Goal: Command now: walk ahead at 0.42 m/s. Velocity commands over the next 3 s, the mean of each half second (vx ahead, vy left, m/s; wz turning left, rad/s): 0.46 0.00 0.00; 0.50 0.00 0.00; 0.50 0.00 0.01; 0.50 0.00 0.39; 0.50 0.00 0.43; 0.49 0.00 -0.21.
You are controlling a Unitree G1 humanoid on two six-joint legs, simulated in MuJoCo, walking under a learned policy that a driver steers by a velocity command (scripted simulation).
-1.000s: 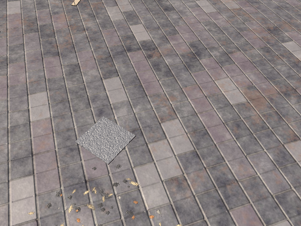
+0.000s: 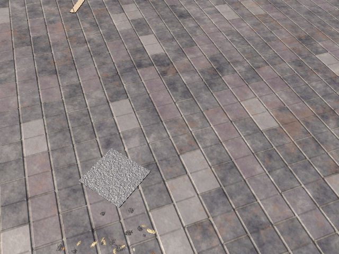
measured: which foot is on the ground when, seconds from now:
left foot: down 0.00-0.24, up 0.26-0.76, down 0.78-1.00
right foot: up 0.00-0.22, down 0.24-0.80, up 0.82-1.00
